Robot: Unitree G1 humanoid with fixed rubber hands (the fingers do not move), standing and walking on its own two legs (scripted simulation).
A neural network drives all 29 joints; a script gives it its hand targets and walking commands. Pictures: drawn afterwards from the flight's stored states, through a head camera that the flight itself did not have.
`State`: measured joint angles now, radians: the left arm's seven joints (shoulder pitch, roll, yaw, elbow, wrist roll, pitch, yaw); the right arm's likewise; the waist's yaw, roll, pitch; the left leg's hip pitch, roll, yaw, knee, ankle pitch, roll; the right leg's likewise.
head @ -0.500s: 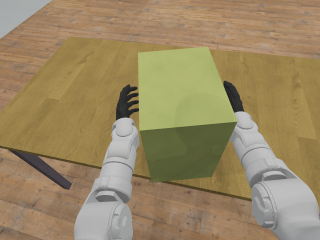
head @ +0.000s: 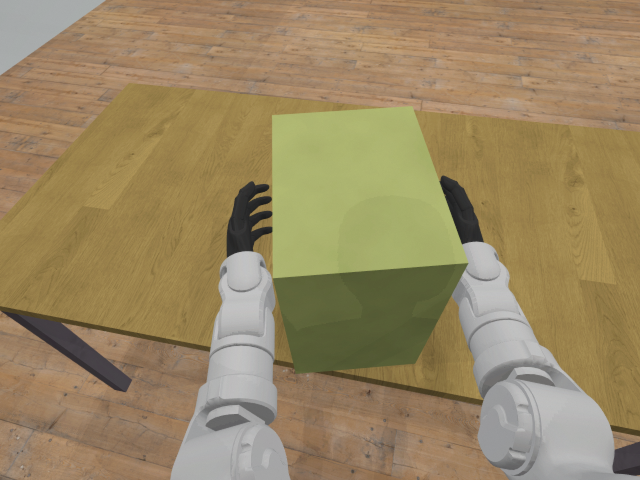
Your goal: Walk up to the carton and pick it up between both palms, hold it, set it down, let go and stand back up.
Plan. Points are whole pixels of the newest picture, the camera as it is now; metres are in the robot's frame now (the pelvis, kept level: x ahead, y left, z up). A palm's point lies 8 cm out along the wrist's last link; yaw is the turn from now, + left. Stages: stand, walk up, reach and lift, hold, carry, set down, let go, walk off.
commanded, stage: reach and lift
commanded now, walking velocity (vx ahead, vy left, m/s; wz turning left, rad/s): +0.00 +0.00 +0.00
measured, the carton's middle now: (349, 250) +0.43 +0.03 +0.02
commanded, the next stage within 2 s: none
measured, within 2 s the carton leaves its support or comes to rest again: leaves its support in 1.40 s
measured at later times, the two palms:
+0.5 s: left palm (244, 246) +0.38 +0.16 +0.08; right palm (459, 236) +0.43 -0.11 +0.07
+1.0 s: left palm (244, 247) +0.38 +0.16 +0.08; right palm (459, 237) +0.42 -0.11 +0.07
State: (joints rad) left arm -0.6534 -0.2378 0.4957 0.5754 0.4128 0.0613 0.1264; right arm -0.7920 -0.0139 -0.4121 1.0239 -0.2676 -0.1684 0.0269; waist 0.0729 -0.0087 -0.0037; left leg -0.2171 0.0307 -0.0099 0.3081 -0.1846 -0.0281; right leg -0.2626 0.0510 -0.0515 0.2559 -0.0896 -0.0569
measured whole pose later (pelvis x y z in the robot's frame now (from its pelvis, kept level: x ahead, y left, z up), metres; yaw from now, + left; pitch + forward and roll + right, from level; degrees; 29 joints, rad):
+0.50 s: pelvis +0.01 +0.01 +0.00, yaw -1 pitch +5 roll +0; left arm -0.61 -0.26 0.46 0.49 0.40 0.12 0.14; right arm -0.78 -0.03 -0.35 1.05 -0.22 -0.21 0.03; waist 0.07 -0.03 0.01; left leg -0.20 0.04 0.03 0.30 -0.20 -0.02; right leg -0.25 0.05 -0.04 0.25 -0.10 -0.05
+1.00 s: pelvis +0.01 +0.00 +0.00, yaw +0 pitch +5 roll +0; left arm -0.62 -0.25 0.46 0.52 0.39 0.10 0.14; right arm -0.78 -0.04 -0.33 1.08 -0.20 -0.24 0.00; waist 0.07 -0.02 0.01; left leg -0.21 0.04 0.04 0.31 -0.19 -0.02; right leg -0.25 0.05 -0.06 0.25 -0.10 -0.05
